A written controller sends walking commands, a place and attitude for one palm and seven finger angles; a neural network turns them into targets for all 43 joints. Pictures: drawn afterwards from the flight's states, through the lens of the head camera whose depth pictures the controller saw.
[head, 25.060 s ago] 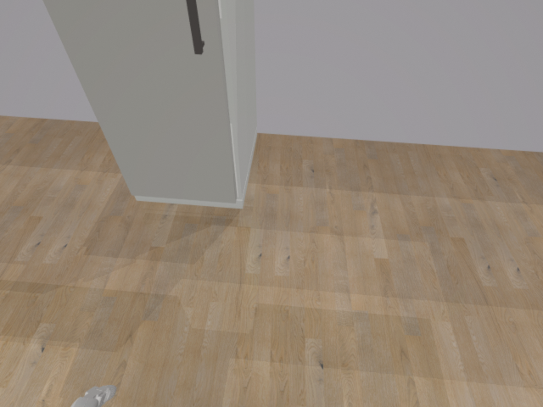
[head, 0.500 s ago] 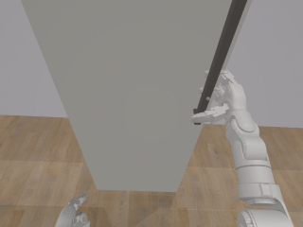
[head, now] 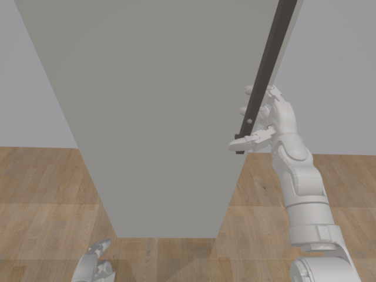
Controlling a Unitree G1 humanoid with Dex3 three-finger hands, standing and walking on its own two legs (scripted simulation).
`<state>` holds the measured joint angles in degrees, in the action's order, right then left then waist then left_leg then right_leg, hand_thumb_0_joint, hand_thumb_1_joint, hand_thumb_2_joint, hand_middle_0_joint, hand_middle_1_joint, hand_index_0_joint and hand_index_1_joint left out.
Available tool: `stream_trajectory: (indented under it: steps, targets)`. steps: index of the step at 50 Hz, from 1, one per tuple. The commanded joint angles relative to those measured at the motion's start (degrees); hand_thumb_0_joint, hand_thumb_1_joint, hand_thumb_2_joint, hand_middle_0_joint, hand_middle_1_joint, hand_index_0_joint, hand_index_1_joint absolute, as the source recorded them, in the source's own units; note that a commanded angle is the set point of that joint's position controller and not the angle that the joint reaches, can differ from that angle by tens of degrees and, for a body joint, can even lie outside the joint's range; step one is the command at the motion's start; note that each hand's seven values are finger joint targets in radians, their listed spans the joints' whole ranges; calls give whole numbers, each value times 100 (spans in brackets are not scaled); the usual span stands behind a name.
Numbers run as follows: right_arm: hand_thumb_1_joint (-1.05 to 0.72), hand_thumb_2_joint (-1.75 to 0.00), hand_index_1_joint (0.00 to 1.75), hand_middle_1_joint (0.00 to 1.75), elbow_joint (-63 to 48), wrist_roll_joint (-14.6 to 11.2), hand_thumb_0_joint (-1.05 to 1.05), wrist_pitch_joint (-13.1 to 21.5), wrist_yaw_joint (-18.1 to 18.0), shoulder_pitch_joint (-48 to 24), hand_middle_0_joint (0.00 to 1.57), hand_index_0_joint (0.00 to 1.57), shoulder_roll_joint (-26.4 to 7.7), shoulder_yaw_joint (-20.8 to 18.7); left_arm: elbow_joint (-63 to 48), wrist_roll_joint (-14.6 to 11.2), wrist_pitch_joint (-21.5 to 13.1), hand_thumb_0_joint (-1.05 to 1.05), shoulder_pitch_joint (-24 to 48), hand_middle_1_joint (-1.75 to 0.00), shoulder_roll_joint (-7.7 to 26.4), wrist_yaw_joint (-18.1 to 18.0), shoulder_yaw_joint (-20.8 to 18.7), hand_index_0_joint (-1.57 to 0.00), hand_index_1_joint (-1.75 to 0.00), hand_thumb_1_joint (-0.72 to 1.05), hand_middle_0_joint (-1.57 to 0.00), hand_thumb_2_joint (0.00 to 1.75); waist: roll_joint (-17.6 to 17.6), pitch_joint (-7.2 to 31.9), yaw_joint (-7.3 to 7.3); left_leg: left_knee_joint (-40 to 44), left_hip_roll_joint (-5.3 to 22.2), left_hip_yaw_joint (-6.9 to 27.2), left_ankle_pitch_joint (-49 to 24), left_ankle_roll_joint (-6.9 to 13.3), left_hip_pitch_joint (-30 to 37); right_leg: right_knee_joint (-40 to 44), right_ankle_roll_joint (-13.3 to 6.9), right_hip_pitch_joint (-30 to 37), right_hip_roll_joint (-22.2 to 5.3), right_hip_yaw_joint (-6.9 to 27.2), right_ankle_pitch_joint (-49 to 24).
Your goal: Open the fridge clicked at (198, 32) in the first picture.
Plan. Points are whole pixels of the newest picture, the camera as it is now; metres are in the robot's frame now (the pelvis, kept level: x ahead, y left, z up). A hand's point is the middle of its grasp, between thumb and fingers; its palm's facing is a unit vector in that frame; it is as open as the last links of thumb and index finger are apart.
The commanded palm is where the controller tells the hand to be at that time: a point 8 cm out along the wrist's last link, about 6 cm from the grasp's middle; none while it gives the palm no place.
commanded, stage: grip the handle and tug to test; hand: right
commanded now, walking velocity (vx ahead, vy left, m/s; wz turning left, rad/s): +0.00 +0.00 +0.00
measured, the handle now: (256, 86) +0.46 -0.11 +0.22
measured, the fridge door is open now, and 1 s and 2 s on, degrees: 0 0 16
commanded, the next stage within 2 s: pull the door a little, standing still in 1.36 s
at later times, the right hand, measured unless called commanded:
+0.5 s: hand (247, 119) +0.40 -0.09 +0.18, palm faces -0.04 +1.00 -0.02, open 7.8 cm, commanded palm +0.37 -0.13 +0.18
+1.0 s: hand (246, 118) +0.40 -0.09 +0.18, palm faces -0.04 +1.00 -0.01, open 5.8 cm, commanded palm +0.36 -0.14 +0.18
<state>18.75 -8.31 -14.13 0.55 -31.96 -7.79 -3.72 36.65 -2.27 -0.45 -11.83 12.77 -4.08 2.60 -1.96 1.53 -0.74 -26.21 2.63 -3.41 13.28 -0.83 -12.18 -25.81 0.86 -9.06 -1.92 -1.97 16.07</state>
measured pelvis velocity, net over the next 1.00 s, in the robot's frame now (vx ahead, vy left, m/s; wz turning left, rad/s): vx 0.00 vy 0.00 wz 0.00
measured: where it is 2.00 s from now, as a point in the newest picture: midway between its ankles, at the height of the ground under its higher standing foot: outside the picture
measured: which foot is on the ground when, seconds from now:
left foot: down 0.00-1.00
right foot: down 0.00-1.00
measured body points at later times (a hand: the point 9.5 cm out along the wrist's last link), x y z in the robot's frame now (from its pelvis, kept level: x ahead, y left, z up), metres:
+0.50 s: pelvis +0.00 +0.00 +0.00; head -0.01 +0.02 +0.45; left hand +0.16 +0.23 -0.10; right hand +0.39 -0.15 +0.18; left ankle +0.01 +0.13 -0.74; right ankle -0.03 -0.13 -0.74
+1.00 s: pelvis +0.00 +0.00 +0.00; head -0.01 +0.02 +0.45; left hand +0.17 +0.23 -0.10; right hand +0.39 -0.14 +0.18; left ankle +0.01 +0.13 -0.74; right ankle -0.03 -0.13 -0.74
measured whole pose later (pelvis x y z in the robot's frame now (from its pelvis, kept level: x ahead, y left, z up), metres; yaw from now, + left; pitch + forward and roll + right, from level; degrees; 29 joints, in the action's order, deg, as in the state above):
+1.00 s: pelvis +0.00 +0.00 +0.00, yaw +0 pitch +0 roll +0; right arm 19.1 -7.8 -14.1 -0.3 -32.5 -7.0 -3.9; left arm 36.1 -2.0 0.4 -11.7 12.8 -3.8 2.3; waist -2.0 1.8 -0.7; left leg -26.1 2.4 -3.4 13.4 -0.7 -12.3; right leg -25.5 1.0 -9.1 -2.1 -1.9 16.1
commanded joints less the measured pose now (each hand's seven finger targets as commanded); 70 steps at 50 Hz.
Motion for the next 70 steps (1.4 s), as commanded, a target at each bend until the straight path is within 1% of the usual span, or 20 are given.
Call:
stream_trajectory:
  steps: [1, 5, 7, 9, 12, 14, 24, 27, 31, 37, 40, 42, 46, 48, 52, 56, 58, 63, 67, 70]
  targets:
    - [31, -38, 123, 123, -1431, -81, 0, 457, 58, -2767, 32, 32, -380, -70, -851, 0, -288, 0, 571, -30, 609, -18, -227, -20, -30, 90, -20, 90, 302, 1735, 96, 119, -303, -63, -1985, 228, 642, 161, -199, 505, 202, 28, -2001]
    - [13, -46, 125, 125, -1382, -74, 0, 463, 30, -2686, 34, 34, -244, 50, -878, -8, -268, 0, 597, -30, 594, 13, -220, -20, -30, 90, -20, 90, 362, 1617, 105, 140, -298, -63, -1945, 214, 610, 174, -203, 443, 200, 23, -1937]
    - [3, -50, 127, 127, -1372, -47, 0, 500, 6, -2632, 35, 35, -492, -155, -876, 11, -267, 0, 570, -30, 643, 2, -252, -20, -30, 90, -20, 90, 522, 1732, 55, 146, -309, -59, -1954, 218, 705, 181, -211, 465, 184, 34, -1989]
    - [-6, -54, 128, 128, -1463, -62, 0, 513, 49, -2627, 36, 36, -312, -5, -906, 9, -273, 0, 606, -30, 599, 15, -217, -20, -30, 90, -20, 90, 409, 1719, 63, 122, -297, -56, -2029, 227, 724, 190, -214, 463, 198, 21, -2014]
    - [-20, -60, 130, 130, -1299, -59, 0, 491, 58, -2536, 38, 38, -528, -182, -888, -2, -245, 0, 600, -30, 641, -4, -234, -20, -30, 90, -20, 90, 519, 1629, 54, 178, -302, -44, -1941, 206, 720, 189, -222, 388, 198, -4, -1884]
    - [-29, -64, 131, 131, -1248, -59, 0, 473, 70, -2784, 38, 38, -319, 27, -880, -23, -239, 0, 604, -30, 613, -14, -207, -20, -30, 90, -20, 90, 378, 1454, 121, 210, -306, -47, -1730, 217, 581, 232, -215, 346, 202, 24, -1704]
    - [-76, -84, 138, 138, -1231, -71, 0, 496, 78, -2736, 44, 44, -407, -89, -866, -3, -257, 0, 566, -30, 633, -16, -238, -20, -30, 90, -20, 90, 529, 1675, 100, 178, -301, -45, -1962, 208, 705, 196, -231, 396, 217, 1, -1869]
    - [-90, -90, 140, 140, -1318, -62, 0, 541, 82, -2593, 45, 45, -331, -25, -900, 5, -276, 0, 563, -30, 633, 7, -254, -20, -30, 90, -20, 90, 337, 1740, 51, 151, -302, -46, -2028, 228, 723, 169, -215, 470, 216, 4, -2003]
    - [-90, -90, 140, 140, -1524, -44, 0, 561, 94, -2563, 45, 45, -298, 12, -922, 14, -284, 0, 556, -30, 610, 30, -253, -20, -30, 90, -20, 90, 338, 1839, 52, 94, -300, -53, -2224, 227, 795, 156, -210, 484, 214, -15, -2131]
    - [-90, -90, 140, 140, -1251, -52, 0, 440, 77, -2536, 45, 45, -541, -197, -897, -4, -207, 0, 581, -30, 657, -8, -236, -20, -30, 90, -20, 90, 513, 1549, 52, 205, -301, -37, -1964, 206, 715, 200, -236, 341, 217, -24, -1858]
    - [-90, -90, 140, 140, -1376, -25, 0, 414, 52, -2723, 45, 45, -434, -103, -898, 1, -205, 0, 578, -30, 616, -15, -235, -20, -30, 90, -20, 90, 308, 1667, 90, 156, -297, -36, -2050, 222, 703, 173, -225, 413, 230, -12, -1956]
    - [-90, -90, 140, 140, -1304, -15, 0, 412, 29, -2552, 45, 45, -544, -204, -900, 12, -186, 0, 567, -30, 645, -13, -244, -20, -30, 90, -20, 90, 449, 1724, 38, 150, -295, -53, -2058, 226, 785, 172, -218, 401, 219, 3, -2021]
    - [-90, -90, 140, 140, -1357, -7, 0, 408, 49, -2686, 45, 45, -249, 71, -906, 1, -181, 0, 581, -30, 595, 0, -230, -20, -30, 90, -20, 90, 356, 1633, 120, 140, -300, -54, -2049, 219, 645, 155, -215, 432, 215, -3, -1978]
    - [-90, -90, 140, 140, -1456, -14, 0, 437, 30, -2613, 45, 45, -337, -10, -942, 15, -184, 0, 589, -30, 606, 15, -239, -20, -30, 90, -20, 90, 383, 1721, 66, 141, -289, -51, -2068, 223, 729, 163, -221, 445, 216, 7, -2012]
    - [-90, -90, 140, 140, -1416, -42, 0, 405, 87, -2108, 45, 45, -566, -255, -987, 18, -141, 0, 644, -30, 642, 10, -238, -20, -30, 90, -20, 90, 538, 1713, -43, 139, -289, -47, -2171, 219, 888, 179, -230, 353, 210, -32, -2039]
    - [-90, -90, 140, 140, -1828, -82, 0, 375, 153, -1826, 45, 45, -454, -193, -1094, 10, -126, 0, 702, -30, 596, 56, -221, -20, -30, 90, -20, 90, 438, 1788, -82, 87, -284, -51, -2393, 234, 1019, 195, -211, 368, 207, -51, -2214]
    - [-90, -90, 140, 140, -2100, -101, 0, 367, 142, -1462, 45, 45, -639, -381, -1164, 9, -104, 0, 751, -30, 602, 78, -236, -20, -30, 90, -20, 90, 354, 1903, -167, 57, -263, -40, -2602, 237, 1175, 183, -205, 390, 193, -88, -2403]
    - [-90, -90, 140, 140, -2539, -114, 0, 199, 171, -881, 45, 45, -472, -234, -1294, 11, -36, 0, 843, -30, 585, 127, -227, -20, -30, 90, -20, 90, 456, 1747, -187, 46, -269, -54, -2782, 221, 1221, 195, -217, 338, 192, -109, -2497]
    - [-90, -90, 140, 140, -2838, -92, 0, -4, 138, -398, 45, 45, -729, -463, -1323, 22, 66, 0, 889, -30, 618, 131, -234, -20, -30, 90, -20, 90, 506, 1776, -260, 39, -264, -44, -2878, 223, 1343, 187, -209, 313, 192, -143, -2573]
    - [-90, -90, 140, 140, -3081, -97, 0, -158, 123, -534, 45, 45, -613, -329, -1331, 17, 93, 0, 931, -30, 586, 131, -218, -20, -30, 90, -20, 90, 427, 1662, -185, 39, -278, -46, -2891, 214, 1205, 160, -215, 358, 202, -134, -2574]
